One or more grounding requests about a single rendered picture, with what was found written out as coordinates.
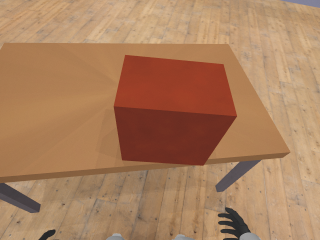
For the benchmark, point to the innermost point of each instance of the robot left hand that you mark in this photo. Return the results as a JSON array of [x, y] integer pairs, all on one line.
[[48, 234]]

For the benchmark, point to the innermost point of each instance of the robot right hand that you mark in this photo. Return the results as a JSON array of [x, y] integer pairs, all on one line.
[[237, 223]]

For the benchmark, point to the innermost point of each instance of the carton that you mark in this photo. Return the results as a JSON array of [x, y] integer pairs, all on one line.
[[171, 111]]

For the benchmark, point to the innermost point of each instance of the table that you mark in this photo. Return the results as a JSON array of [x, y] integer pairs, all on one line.
[[57, 115]]

